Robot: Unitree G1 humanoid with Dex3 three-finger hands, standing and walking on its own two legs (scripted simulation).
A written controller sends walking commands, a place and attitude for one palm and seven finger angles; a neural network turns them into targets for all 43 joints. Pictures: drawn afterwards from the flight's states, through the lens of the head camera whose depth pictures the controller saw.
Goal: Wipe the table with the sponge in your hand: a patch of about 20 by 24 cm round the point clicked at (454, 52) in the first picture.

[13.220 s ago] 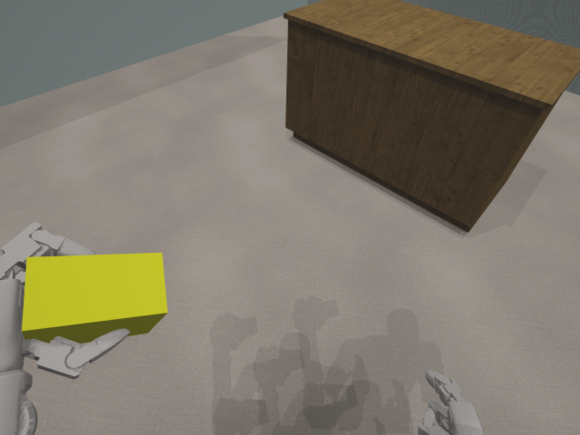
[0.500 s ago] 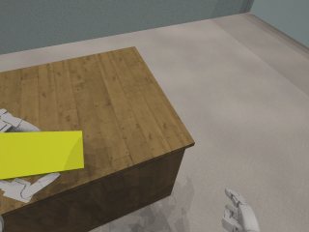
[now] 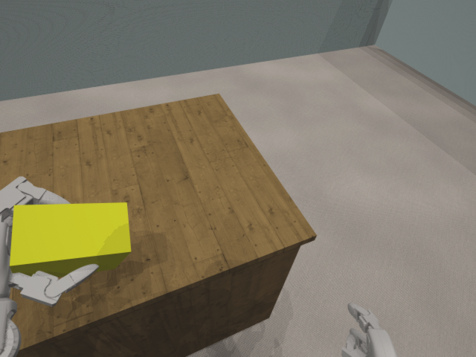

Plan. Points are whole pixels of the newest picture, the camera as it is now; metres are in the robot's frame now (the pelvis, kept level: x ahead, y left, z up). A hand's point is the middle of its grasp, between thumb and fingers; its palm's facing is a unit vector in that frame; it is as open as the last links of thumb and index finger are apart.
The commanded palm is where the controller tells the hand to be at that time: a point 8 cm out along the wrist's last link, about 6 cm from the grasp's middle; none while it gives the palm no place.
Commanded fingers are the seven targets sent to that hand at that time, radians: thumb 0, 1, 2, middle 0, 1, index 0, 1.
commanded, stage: come to a stop and stand still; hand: left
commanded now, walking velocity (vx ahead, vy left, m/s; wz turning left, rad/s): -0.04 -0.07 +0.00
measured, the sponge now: (88, 240) +0.23 +0.22 +0.14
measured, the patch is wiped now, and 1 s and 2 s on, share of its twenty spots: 0.00 0.00 0.00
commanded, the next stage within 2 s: look again from close up in 0.46 s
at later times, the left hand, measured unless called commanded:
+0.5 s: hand (68, 238) +0.23 +0.24 +0.14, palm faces +0.33 -0.84 -0.42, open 10.4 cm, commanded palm +0.17 +0.27 +0.17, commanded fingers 0.00 0.10 1.30 -1.20 -1.60 -1.20 -1.60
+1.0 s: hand (13, 252) +0.20 +0.29 +0.15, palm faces +0.42 -0.84 -0.35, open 10.4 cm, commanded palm +0.14 +0.31 +0.17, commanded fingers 0.00 0.10 1.30 -1.20 -1.60 -1.20 -1.60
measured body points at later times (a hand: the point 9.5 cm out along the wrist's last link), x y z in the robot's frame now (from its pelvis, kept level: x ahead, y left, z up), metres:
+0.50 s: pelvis +0.01 -0.01 +0.00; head +0.05 +0.00 +0.44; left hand +0.20 +0.28 +0.17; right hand +0.17 -0.25 -0.09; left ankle +0.02 +0.08 -0.74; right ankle +0.01 -0.11 -0.74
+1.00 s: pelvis -0.01 +0.02 -0.01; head +0.02 +0.06 +0.44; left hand +0.17 +0.33 +0.17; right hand +0.20 -0.18 -0.07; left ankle +0.02 +0.08 -0.74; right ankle +0.01 -0.11 -0.74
